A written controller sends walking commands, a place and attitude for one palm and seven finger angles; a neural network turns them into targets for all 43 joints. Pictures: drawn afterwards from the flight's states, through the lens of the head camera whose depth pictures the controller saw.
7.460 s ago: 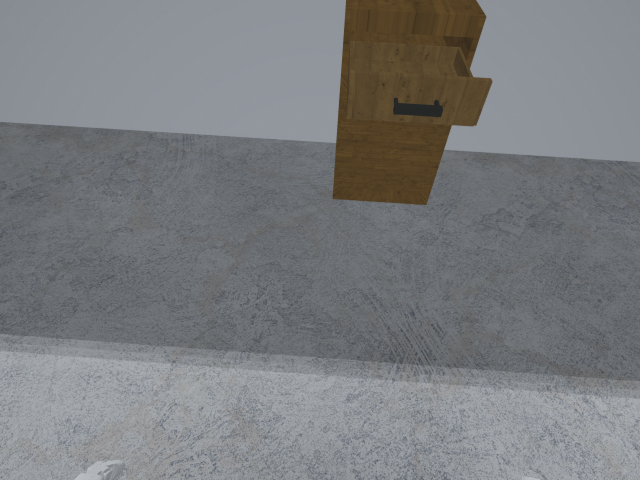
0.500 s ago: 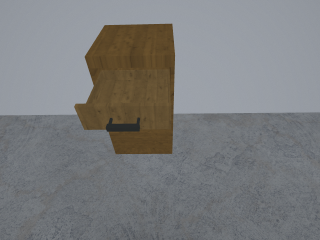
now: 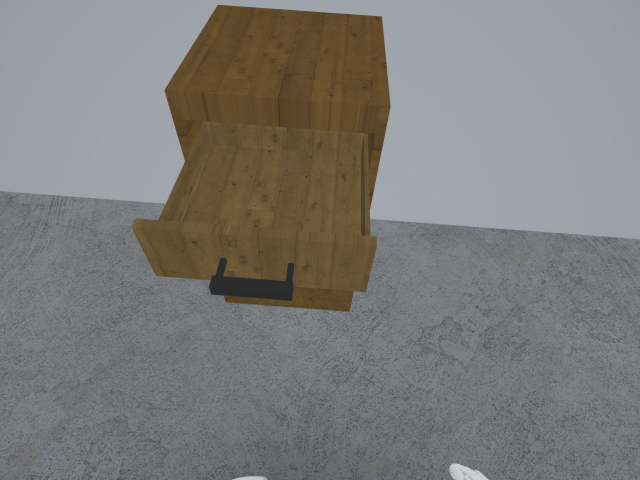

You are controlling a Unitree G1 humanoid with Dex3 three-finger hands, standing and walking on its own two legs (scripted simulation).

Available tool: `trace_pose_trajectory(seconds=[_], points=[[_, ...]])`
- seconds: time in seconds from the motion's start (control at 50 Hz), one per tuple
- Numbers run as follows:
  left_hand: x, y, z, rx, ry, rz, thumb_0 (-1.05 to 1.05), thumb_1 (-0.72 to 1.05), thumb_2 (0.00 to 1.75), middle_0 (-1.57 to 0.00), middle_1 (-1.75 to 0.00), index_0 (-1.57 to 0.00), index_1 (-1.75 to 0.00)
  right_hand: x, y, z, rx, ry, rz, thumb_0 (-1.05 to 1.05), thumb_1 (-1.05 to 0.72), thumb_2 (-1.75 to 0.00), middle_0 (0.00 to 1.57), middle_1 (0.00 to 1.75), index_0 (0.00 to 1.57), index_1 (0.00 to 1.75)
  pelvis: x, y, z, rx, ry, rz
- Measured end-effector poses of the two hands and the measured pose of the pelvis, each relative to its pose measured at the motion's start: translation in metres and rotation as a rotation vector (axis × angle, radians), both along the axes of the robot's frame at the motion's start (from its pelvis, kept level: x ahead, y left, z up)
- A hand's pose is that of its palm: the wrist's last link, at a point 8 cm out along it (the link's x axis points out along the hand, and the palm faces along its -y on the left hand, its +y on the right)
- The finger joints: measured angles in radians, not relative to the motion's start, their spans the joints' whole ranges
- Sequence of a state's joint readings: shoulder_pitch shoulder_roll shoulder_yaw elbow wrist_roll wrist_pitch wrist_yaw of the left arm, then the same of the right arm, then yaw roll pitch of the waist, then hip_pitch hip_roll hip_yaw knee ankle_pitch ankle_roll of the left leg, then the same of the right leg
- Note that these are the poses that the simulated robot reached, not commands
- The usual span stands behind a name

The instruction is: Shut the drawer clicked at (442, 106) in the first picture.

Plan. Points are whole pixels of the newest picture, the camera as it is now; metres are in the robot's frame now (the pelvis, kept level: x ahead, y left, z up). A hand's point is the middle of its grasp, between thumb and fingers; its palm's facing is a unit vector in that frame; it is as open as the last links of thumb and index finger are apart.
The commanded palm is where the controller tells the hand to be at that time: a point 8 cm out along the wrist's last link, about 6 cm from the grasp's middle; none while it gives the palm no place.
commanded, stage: take the last steps up to it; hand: left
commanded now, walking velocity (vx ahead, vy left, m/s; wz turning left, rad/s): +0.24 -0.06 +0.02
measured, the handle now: (254, 277) +0.43 +0.16 -0.08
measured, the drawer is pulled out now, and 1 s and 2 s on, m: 0.30 0.30 0.30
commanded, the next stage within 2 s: come to a stop and stand still in 0.22 s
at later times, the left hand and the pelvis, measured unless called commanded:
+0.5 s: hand (255, 415) +0.23 +0.12 -0.14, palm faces +0.03 -0.97 -0.26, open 7.2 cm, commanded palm none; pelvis +0.15 -0.06 +0.01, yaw +0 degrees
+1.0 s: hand out of the picture +0.13 +0.20 -0.17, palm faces +0.09 -0.97 -0.21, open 7.4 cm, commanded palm none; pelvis +0.12 +0.00 +0.02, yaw +0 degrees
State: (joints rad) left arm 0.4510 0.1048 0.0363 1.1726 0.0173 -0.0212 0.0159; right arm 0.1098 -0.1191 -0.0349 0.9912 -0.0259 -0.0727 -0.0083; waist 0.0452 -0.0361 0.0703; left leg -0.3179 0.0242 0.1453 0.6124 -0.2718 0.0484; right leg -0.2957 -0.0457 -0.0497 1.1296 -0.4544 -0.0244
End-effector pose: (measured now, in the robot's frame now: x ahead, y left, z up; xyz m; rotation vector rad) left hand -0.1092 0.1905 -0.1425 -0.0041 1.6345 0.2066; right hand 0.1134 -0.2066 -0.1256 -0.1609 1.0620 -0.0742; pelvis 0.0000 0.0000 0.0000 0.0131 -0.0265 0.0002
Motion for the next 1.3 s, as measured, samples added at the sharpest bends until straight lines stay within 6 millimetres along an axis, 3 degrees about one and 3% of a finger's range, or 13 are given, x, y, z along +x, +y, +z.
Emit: trace_pose_trajectory(seconds=[0.12, 0.22, 0.32, 0.38, 0.46, 0.54, 0.7, 0.8, 0.86, 0.94, 1.02, 1.16, 1.3], points=[[0.132, 0.032, 0.009, 0.074, -0.252, -0.068, 0.00, 0.91, 0.90, -0.20, -0.30, -0.20, -0.30, -0.002, -0.026, 0.012, -0.047, 0.055, -0.077, -0.03, -0.96, -0.90, 0.20, 0.30, 0.20, 0.30, 0.038, -0.003, 0.014, 0.013, 0.005, 0.006], [0.228, 0.031, 0.024, 0.114, -0.405, -0.125, 0.00, 0.91, 0.90, -0.19, -0.30, -0.20, -0.30, -0.014, -0.046, 0.004, -0.042, 0.180, -0.099, -0.02, -0.94, -0.90, 0.20, 0.30, 0.20, 0.30, 0.071, -0.017, 0.016, 0.020, 0.011, 0.006], [0.301, 0.010, 0.027, 0.144, -0.473, -0.201, 0.00, 0.91, 0.90, -0.20, -0.30, -0.20, -0.30, -0.022, -0.067, -0.018, 0.000, 0.303, -0.147, 0.00, -0.92, -0.90, 0.20, 0.30, 0.20, 0.30, 0.110, -0.043, 0.004, 0.029, 0.007, 0.001], [0.321, -0.007, 0.025, 0.152, -0.486, -0.212, 0.00, 0.91, 0.90, -0.20, -0.30, -0.20, -0.30, -0.018, -0.077, -0.029, 0.014, 0.368, -0.152, 0.00, -0.92, -0.90, 0.20, 0.30, 0.20, 0.30, 0.127, -0.055, -0.001, 0.012, 0.003, 0.004], [0.324, -0.026, 0.029, 0.142, -0.430, -0.200, 0.00, 0.91, 0.90, -0.20, -0.30, -0.20, -0.30, 0.003, -0.084, -0.024, 0.013, 0.384, -0.153, 0.01, -0.91, -0.90, 0.19, 0.30, 0.20, 0.30, 0.141, -0.062, 0.008, 0.016, 0.004, 0.002], [0.324, -0.023, 0.035, 0.168, -0.394, -0.177, -0.01, 0.93, 0.90, -0.20, -0.30, -0.21, -0.30, 0.030, -0.085, -0.020, 0.019, 0.367, -0.132, 0.01, -0.91, -0.90, 0.19, 0.30, 0.20, 0.30, 0.147, -0.064, 0.014, 0.026, 0.013, 0.007], [0.300, 0.002, 0.033, 0.181, -0.341, -0.152, 0.00, 0.92, 0.90, -0.20, -0.30, -0.21, -0.30, 0.082, -0.075, -0.011, 0.000, 0.246, -0.085, 0.01, -0.91, -0.90, 0.19, 0.30, 0.20, 0.30, 0.138, -0.048, 0.016, 0.028, 0.018, 0.002], [0.280, 0.028, 0.017, 0.156, -0.323, -0.129, 0.00, 0.91, 0.90, -0.20, -0.30, -0.21, -0.30, 0.095, -0.058, 0.000, -0.043, 0.160, -0.063, 0.01, -0.91, -0.90, 0.19, 0.30, 0.20, 0.30, 0.129, -0.026, 0.010, 0.007, 0.021, -0.002], [0.267, 0.043, 0.004, 0.135, -0.308, -0.106, 0.00, 0.91, 0.90, -0.20, -0.30, -0.20, -0.30, 0.087, -0.043, 0.004, -0.072, 0.140, -0.056, 0.01, -0.91, -0.90, 0.19, 0.30, 0.20, 0.30, 0.124, -0.012, 0.005, -0.005, 0.015, 0.002], [0.249, 0.052, 0.005, 0.118, -0.277, -0.086, 0.00, 0.91, 0.90, -0.20, -0.30, -0.20, -0.30, 0.069, -0.023, 0.011, -0.077, 0.177, -0.047, 0.01, -0.91, -0.90, 0.20, 0.30, 0.20, 0.30, 0.120, -0.003, 0.013, -0.008, 0.009, 0.003], [0.227, 0.053, 0.008, 0.108, -0.233, -0.087, 0.00, 0.91, 0.90, -0.20, -0.30, -0.20, -0.30, 0.055, -0.016, 0.010, -0.071, 0.200, -0.062, 0.01, -0.93, -0.90, 0.20, 0.30, 0.20, 0.30, 0.117, 0.003, 0.016, 0.003, 0.013, -0.006], [0.199, 0.038, 0.013, 0.111, -0.164, -0.120, 0.00, 0.91, 0.90, -0.20, -0.30, -0.20, -0.30, 0.022, -0.015, -0.009, -0.018, 0.245, -0.108, 0.01, -0.93, -0.90, 0.20, 0.30, 0.20, 0.30, 0.107, 0.001, 0.012, 0.027, 0.016, -0.013], [0.185, 0.014, 0.019, 0.095, -0.195, -0.150, 0.00, 0.91, 0.90, -0.20, -0.30, -0.20, -0.30, -0.024, -0.017, -0.012, 0.021, 0.319, -0.121, 0.01, -0.93, -0.90, 0.20, 0.30, 0.20, 0.30, 0.096, -0.006, 0.017, -0.010, 0.002, -0.013]])
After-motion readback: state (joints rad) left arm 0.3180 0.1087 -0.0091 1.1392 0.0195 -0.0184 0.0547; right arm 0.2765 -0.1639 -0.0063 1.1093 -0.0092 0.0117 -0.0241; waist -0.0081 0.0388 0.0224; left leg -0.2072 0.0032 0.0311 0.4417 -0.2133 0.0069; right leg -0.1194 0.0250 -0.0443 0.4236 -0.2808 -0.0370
